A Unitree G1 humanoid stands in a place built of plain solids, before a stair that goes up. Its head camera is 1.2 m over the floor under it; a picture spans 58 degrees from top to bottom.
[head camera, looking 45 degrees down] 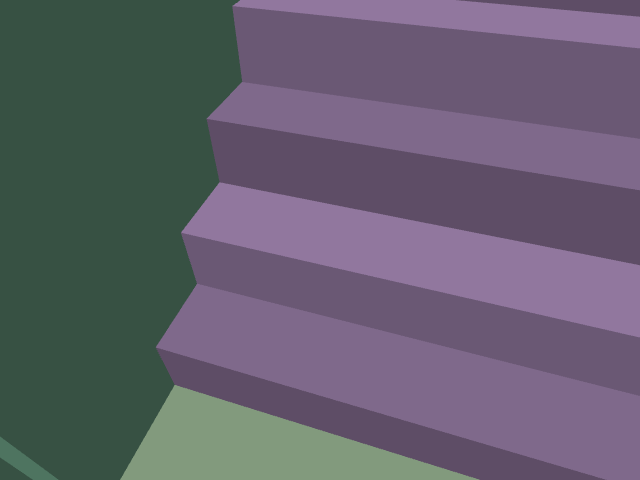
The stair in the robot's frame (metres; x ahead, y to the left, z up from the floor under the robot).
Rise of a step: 0.21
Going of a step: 0.22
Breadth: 1.30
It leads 17 degrees to the right of straight ahead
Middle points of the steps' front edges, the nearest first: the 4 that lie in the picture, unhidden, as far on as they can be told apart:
0.41 -0.19 0.21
0.62 -0.26 0.42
0.83 -0.32 0.62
1.05 -0.39 0.83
